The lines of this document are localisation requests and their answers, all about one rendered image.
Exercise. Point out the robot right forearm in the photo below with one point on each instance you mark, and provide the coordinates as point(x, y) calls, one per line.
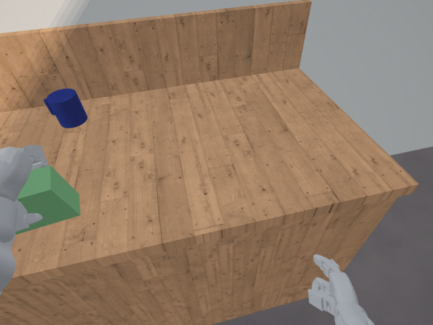
point(348, 313)

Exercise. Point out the table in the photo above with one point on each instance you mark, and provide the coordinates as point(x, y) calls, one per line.
point(210, 169)

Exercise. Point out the robot left forearm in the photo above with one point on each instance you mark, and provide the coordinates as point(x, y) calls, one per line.
point(8, 216)

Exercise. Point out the left robot hand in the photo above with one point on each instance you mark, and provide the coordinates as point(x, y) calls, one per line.
point(15, 167)

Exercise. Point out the sponge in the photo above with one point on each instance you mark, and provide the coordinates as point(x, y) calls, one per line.
point(47, 193)

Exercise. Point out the right robot hand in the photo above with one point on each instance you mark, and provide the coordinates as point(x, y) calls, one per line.
point(326, 295)

